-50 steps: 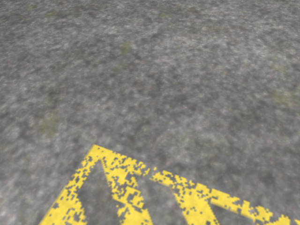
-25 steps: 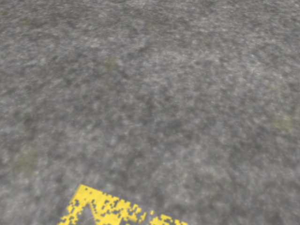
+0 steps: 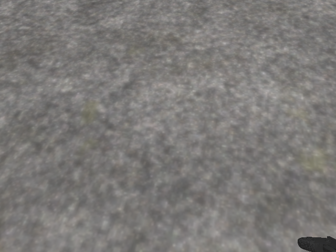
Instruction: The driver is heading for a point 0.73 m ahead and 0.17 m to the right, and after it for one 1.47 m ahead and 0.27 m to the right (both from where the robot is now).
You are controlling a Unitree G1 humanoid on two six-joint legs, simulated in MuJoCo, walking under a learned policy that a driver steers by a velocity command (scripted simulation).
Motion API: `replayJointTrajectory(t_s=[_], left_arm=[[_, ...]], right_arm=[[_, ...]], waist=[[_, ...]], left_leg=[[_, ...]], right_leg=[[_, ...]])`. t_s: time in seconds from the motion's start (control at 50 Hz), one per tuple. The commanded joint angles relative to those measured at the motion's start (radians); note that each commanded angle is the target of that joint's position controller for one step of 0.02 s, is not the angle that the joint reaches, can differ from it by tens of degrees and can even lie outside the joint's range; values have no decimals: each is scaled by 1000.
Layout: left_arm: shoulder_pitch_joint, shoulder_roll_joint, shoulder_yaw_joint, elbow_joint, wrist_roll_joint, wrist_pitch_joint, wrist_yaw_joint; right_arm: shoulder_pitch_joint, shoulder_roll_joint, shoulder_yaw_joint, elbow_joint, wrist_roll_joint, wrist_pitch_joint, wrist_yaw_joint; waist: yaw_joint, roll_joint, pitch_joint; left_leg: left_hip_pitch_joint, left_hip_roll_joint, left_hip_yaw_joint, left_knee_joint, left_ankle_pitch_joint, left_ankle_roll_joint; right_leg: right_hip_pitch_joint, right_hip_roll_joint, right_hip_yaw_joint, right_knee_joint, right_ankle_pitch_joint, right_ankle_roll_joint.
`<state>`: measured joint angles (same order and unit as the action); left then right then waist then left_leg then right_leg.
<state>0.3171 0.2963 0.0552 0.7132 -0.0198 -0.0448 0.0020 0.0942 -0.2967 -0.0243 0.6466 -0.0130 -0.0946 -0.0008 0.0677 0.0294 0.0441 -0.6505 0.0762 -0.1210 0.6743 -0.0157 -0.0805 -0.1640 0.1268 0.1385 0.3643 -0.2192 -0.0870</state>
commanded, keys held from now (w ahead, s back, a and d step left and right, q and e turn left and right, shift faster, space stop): w+e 0.90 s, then w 0.06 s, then q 0.04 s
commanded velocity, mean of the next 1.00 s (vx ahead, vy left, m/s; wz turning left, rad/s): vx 0.50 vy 0.00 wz -0.57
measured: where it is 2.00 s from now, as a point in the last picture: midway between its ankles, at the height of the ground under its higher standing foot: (244, 200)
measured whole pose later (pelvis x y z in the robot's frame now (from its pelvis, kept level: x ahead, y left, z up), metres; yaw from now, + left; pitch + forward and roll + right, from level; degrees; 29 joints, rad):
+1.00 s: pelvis +0.52 -0.12 +0.00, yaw -35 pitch +1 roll +0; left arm 0.34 0.29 0.06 0.69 -0.01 -0.04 0.01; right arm 0.06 -0.31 -0.04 0.70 -0.01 -0.10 0.02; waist 0.07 0.04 0.04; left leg -0.65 0.08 -0.09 0.64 0.07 -0.07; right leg -0.12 0.11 0.13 0.35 -0.24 -0.09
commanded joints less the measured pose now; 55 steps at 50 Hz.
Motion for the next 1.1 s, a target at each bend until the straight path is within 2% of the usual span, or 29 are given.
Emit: replayJointTrajectory(t_s=[0.02,0.08,0.12,0.14,0.16,0.18,0.2,0.22,0.24,0.28,0.32,0.38,0.48,0.56,0.6,0.62,0.64,0.66,0.68,0.7,0.72,0.74,0.76,0.8,0.84,0.94,1.04,1.08,1.1], left_arm=[[24,174,50,-46,-10,-1,12],[25,163,50,-44,-7,8,15],[9,123,38,-52,0,11,12],[16,57,15,-67,11,5,6],[157,-5,-7,-92,-9,-4,4],[148,93,8,-83,-25,-5,9],[38,160,28,-90,-20,1,12],[-24,158,31,-104,-8,7,14],[-58,147,33,-118,3,8,11],[-49,109,32,-124,-8,15,-2],[-62,72,24,-133,-9,24,-7],[-117,52,15,-156,0,26,-12],[-251,32,2,-184,-3,10,-41],[-323,47,8,-222,-6,10,-62],[-278,83,27,-224,2,16,-64],[-182,117,46,-204,4,21,-61],[-11,167,78,-158,0,27,-49],[132,247,104,-128,-9,40,-26],[77,332,104,-155,-9,24,-29],[100,233,81,-166,-6,9,-35],[63,195,66,-153,1,-4,-36],[5,174,59,-154,0,-11,-34],[-53,154,53,-163,6,-12,-32],[-99,135,44,-172,20,-15,-24],[-85,139,45,-152,13,-21,-14],[-20,157,48,-101,4,-11,11],[61,140,38,-27,9,-4,17],[50,139,36,-14,19,2,17],[26,139,35,-14,19,4,18]], right_arm=[[-86,-76,-21,-78,17,-21,8],[-64,-118,-44,-74,24,-33,16],[67,-149,-67,-44,20,-41,9],[200,-199,-83,-36,2,-45,0],[293,-281,-104,-2,-8,-28,0],[302,-211,-95,4,16,-20,8],[259,-146,-78,-8,17,-17,5],[207,-123,-67,-11,7,-11,4],[176,-98,-59,-6,3,-8,3],[153,-75,-52,9,-1,-12,-1],[157,-84,-57,29,8,-17,-1],[167,-125,-72,58,6,-18,-1],[185,-162,-77,98,16,-4,-6],[222,-197,-88,130,36,15,-6],[218,-228,-99,131,44,27,-11],[212,-241,-102,130,48,35,-15],[207,-224,-95,124,48,38,-19],[240,-153,-68,102,10,32,-20],[313,-48,-30,39,-11,4,-5],[183,-155,-51,33,27,-25,7],[114,-174,-55,4,54,-40,12],[108,-158,-49,12,38,-46,5],[114,-158,-54,20,13,-45,-1],[143,-153,-57,28,2,-25,0],[135,-125,-50,30,-6,-7,-1],[-46,-63,-24,-9,-1,-8,10],[-116,-82,-28,-23,2,-30,39],[-75,-99,-37,-12,1,-31,45],[-18,-109,-44,5,-1,-32,44]], waist=[[8,-109,-50],[-21,-142,-59],[-97,-147,-111],[-154,-52,-234],[-106,251,-360],[-129,222,-320],[-159,116,-190],[-149,55,-114],[-135,50,-57],[-101,100,-29],[-95,93,-18],[-100,55,-10],[-144,31,16],[-147,34,37],[-100,63,-13],[-39,66,-72],[51,39,-159],[87,-114,-251],[-34,-315,-382],[57,-177,-398],[46,-149,-244],[-1,-57,-165],[-41,-44,-121],[-87,-77,-104],[-92,-70,-85],[-25,-96,-40],[16,-118,-29],[-8,-134,-50],[-44,-132,-72]], left_leg=[[199,-78,48,-122,91,-3],[241,-79,20,-185,-16,36],[444,-57,34,-242,-47,93],[674,101,-111,-233,-122,162],[995,330,-546,-292,-297,332],[975,360,-704,-364,-566,336],[864,305,-555,-384,-569,288],[751,260,-411,-391,-429,257],[665,219,-309,-410,-305,252],[573,167,-167,-456,-187,237],[548,165,-84,-489,-110,254],[570,188,0,-514,4,277],[601,163,167,-514,79,238],[696,197,227,-466,202,210],[732,197,270,-334,536,189],[721,185,295,-188,674,174],[615,151,323,26,660,144],[338,97,321,350,175,100],[-41,-109,167,653,-599,55],[-140,-72,12,720,-553,69],[-193,-35,30,678,-450,86],[-144,6,33,595,-367,87],[-77,30,32,515,-321,77],[15,44,32,453,-276,55],[35,35,53,379,-241,24],[95,-22,74,7,80,-1],[142,-54,85,-162,173,60],[172,-65,91,-179,93,101],[241,-84,109,-208,86,126]], right_leg=[[-102,-208,186,-72,118,-128],[-7,-244,286,23,84,-101],[-37,-200,271,157,111,-56],[-132,-141,193,412,14,-18],[-469,1,42,739,-367,53],[-620,-84,39,888,-358,68],[-649,-119,35,934,-261,76],[-627,-150,3,924,-188,82],[-610,-174,4,885,-138,87],[-542,-211,-16,831,-91,89],[-546,-221,-39,782,-72,98],[-583,-235,-44,664,15,115],[-515,-218,-114,395,229,93],[-479,-192,-165,284,159,44],[-365,-131,-220,265,57,1],[-233,-88,-244,243,36,-29],[19,-53,-239,191,96,-69],[331,-211,11,189,121,-134],[574,-441,618,39,-134,-325],[563,-448,660,-61,-221,-299],[444,-419,519,-76,-147,-259],[296,-374,408,-74,-27,-228],[175,-337,327,-81,94,-210],[51,-303,265,-121,221,-213],[-25,-282,202,-134,308,-220],[-93,-206,98,-128,223,-148],[35,-258,106,-28,357,-103],[102,-281,114,47,463,-79],[111,-268,96,114,562,-61]])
